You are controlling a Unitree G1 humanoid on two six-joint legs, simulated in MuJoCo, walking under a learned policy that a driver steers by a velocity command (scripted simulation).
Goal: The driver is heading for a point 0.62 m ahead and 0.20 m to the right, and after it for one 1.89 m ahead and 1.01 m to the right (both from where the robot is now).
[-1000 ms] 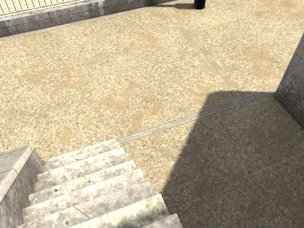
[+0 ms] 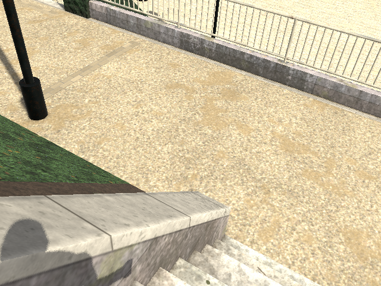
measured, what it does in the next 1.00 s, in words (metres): goes down, turning right: right foot 0.21 m lower, then left foot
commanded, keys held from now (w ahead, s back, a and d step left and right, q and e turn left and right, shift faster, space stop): w+shift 0.32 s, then w+e+shift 0.68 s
